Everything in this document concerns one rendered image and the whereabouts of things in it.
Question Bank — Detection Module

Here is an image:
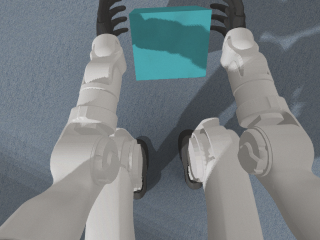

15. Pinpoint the carton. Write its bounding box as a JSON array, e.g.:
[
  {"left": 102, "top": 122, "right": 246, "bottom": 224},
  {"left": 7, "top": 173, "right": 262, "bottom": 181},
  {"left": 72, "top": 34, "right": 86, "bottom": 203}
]
[{"left": 129, "top": 5, "right": 212, "bottom": 81}]

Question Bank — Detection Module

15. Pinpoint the left robot hand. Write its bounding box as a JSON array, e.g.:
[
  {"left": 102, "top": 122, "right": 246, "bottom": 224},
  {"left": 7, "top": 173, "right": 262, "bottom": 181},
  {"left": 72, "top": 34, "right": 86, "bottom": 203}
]
[{"left": 96, "top": 0, "right": 129, "bottom": 37}]

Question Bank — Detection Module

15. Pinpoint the left robot upper arm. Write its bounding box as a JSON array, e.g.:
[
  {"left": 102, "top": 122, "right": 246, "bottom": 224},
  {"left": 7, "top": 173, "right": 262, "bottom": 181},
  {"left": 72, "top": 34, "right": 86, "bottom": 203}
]
[{"left": 0, "top": 135, "right": 120, "bottom": 240}]

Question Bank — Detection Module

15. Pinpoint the robot left thigh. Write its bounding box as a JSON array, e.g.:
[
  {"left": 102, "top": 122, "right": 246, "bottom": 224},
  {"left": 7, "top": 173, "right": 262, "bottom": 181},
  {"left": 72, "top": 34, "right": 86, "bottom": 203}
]
[{"left": 84, "top": 136, "right": 143, "bottom": 240}]

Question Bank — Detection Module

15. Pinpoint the right robot forearm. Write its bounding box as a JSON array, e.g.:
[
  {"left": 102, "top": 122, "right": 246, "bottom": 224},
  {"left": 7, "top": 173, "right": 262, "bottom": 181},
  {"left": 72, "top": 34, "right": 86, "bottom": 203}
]
[{"left": 220, "top": 27, "right": 315, "bottom": 159}]

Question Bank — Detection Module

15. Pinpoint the right robot upper arm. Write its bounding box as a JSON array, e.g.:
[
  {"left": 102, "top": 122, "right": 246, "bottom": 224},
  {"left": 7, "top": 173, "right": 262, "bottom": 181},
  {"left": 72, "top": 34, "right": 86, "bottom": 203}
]
[{"left": 237, "top": 124, "right": 320, "bottom": 240}]

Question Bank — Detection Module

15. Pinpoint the right robot hand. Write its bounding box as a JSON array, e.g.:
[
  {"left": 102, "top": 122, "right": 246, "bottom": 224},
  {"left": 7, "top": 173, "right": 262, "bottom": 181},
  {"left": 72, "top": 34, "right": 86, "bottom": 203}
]
[{"left": 210, "top": 0, "right": 246, "bottom": 37}]

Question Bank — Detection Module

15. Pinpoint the left robot foot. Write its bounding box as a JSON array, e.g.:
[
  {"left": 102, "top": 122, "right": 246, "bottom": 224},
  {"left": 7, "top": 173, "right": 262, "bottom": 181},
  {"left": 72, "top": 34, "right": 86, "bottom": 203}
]
[{"left": 133, "top": 139, "right": 149, "bottom": 200}]

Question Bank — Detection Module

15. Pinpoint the left robot forearm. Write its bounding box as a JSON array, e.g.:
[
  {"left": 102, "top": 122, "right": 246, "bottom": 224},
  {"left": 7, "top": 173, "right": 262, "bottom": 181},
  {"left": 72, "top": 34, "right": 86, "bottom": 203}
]
[{"left": 50, "top": 33, "right": 127, "bottom": 172}]

